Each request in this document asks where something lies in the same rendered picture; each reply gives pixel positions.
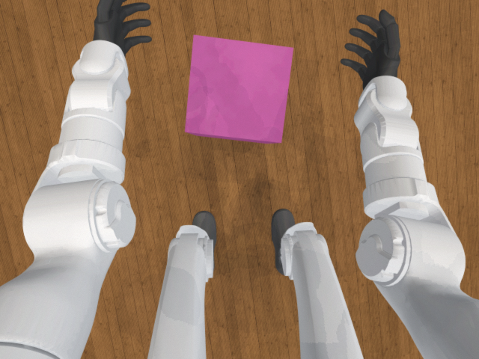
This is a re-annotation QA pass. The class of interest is robot right forearm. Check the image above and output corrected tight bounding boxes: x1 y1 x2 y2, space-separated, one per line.
354 76 466 259

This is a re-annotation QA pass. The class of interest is left robot hand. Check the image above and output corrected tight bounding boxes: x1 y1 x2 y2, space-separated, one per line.
93 0 152 57

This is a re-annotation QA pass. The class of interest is robot left forearm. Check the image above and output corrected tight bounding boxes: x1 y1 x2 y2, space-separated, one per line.
22 40 131 246

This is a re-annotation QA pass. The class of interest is right robot hand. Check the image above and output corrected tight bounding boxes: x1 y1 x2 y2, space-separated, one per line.
341 9 400 90

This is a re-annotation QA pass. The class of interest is robot right upper arm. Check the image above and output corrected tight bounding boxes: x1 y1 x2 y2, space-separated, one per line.
356 215 479 359

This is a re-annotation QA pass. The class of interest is robot foot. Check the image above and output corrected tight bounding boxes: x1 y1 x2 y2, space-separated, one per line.
192 211 216 271
271 209 295 275

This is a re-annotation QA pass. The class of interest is robot left upper arm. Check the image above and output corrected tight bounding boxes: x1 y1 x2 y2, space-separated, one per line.
0 178 136 359

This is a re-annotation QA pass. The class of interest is carton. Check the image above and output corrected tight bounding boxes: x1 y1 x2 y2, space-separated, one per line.
185 35 293 144

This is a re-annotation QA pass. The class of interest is right robot foot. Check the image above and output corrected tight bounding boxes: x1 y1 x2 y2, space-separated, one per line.
271 209 295 275

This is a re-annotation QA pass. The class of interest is left robot foot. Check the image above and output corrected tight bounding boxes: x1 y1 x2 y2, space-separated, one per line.
192 211 216 271

